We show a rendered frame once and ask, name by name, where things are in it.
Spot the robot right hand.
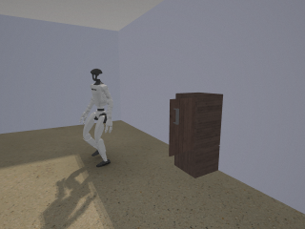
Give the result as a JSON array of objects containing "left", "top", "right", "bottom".
[{"left": 79, "top": 112, "right": 89, "bottom": 124}]

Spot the robot right forearm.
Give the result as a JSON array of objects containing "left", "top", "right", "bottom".
[{"left": 85, "top": 100, "right": 94, "bottom": 113}]

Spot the robot left hand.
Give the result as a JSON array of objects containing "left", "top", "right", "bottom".
[{"left": 105, "top": 119, "right": 112, "bottom": 133}]

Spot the humanoid robot head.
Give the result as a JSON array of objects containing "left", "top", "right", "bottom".
[{"left": 91, "top": 69, "right": 103, "bottom": 85}]

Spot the robot torso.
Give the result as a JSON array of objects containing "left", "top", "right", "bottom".
[{"left": 91, "top": 83, "right": 108, "bottom": 118}]

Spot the left robot upper arm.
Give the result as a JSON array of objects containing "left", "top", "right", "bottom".
[{"left": 99, "top": 84, "right": 112, "bottom": 105}]

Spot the robot left forearm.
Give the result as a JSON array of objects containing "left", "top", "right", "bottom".
[{"left": 107, "top": 99, "right": 113, "bottom": 119}]

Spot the handle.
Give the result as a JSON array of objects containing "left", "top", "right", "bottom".
[{"left": 173, "top": 108, "right": 179, "bottom": 125}]

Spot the cupboard door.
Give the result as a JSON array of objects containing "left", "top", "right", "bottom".
[{"left": 169, "top": 97, "right": 196, "bottom": 156}]

